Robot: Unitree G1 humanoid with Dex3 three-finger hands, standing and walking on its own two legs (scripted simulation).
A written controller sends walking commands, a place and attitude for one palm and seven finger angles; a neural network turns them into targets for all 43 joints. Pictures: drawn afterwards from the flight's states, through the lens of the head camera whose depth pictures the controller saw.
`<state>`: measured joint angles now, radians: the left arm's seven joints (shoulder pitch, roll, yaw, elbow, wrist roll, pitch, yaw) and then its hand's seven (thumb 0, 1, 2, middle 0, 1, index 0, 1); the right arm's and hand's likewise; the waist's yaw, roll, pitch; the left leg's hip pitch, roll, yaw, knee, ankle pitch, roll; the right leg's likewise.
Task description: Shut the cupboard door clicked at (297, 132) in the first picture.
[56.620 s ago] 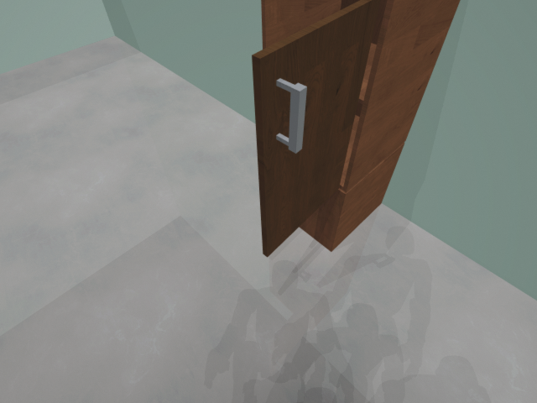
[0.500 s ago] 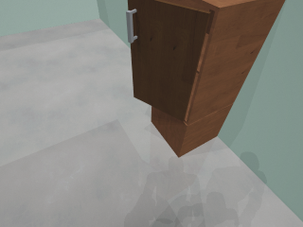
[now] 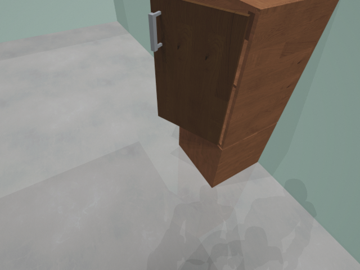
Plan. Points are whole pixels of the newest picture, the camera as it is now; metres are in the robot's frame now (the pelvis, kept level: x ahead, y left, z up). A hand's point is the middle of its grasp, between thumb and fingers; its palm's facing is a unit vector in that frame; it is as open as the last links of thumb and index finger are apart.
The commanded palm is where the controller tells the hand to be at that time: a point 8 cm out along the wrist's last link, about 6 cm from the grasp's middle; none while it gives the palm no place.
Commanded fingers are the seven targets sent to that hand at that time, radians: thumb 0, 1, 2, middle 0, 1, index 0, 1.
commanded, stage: walk to a spot facing it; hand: left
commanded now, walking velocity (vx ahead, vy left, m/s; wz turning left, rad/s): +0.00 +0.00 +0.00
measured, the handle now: (156, 31) +0.88 +0.14 +0.13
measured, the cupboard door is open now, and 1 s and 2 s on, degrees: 25 25 25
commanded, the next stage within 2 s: none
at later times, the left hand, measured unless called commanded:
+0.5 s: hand out of the picture +0.02 +0.23 -0.19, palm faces +0.24 -0.95 -0.22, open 7.4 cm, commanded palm none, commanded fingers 0.00 0.90 0.90 -0.20 -0.30 -0.20 -0.30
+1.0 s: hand out of the picture -0.05 +0.17 -0.15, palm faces +0.49 -0.81 -0.33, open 7.4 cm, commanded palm none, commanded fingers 0.00 0.90 0.90 -0.20 -0.30 -0.20 -0.30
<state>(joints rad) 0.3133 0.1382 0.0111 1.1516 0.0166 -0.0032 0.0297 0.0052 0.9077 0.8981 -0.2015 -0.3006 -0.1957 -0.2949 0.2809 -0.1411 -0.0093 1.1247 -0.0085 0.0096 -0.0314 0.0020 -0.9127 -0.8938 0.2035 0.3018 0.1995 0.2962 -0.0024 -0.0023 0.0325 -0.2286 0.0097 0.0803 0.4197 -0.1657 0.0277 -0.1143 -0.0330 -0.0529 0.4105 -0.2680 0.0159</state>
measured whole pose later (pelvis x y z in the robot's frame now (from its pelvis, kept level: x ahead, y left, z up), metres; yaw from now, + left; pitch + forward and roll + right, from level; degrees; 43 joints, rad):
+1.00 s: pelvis +0.01 -0.05 +0.00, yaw +32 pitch +2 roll +2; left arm 0.23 0.21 0.05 0.90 0.03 0.03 0.03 0.01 0.91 0.90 -0.20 -0.30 -0.20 -0.30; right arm 0.21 -0.26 -0.10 0.91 -0.02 0.07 0.02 0.00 -0.91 -0.89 0.20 0.30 0.20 0.30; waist -0.03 0.03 0.09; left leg -0.57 -0.05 -0.04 1.14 -0.39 -0.06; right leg -0.19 -0.06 -0.06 0.49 -0.32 -0.01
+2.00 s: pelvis +0.08 +0.06 +0.00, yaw +71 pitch +1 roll +0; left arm 0.36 0.16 0.05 0.96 0.03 -0.06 0.01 0.01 0.91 0.90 -0.20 -0.30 -0.20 -0.30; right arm 0.23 -0.22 -0.08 0.96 -0.03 0.05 0.05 0.01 -0.91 -0.89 0.20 0.30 0.20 0.30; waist -0.01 0.00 0.07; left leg -0.62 0.06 0.04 1.03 -0.25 -0.01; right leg -0.02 -0.10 -0.29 0.36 -0.33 0.04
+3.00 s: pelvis +0.11 +0.46 +0.00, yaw +70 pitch +1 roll +0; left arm 0.25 0.19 0.07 1.00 0.02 0.00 0.02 0.00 0.92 0.90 -0.20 -0.30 -0.20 -0.30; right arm 0.20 -0.15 -0.05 0.97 -0.01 0.02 -0.03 0.00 -0.91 -0.89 0.20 0.30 0.20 0.30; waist -0.01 -0.01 0.10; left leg -0.55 0.07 -0.03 1.09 -0.38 -0.05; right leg -0.27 0.08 0.01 0.46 -0.21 -0.08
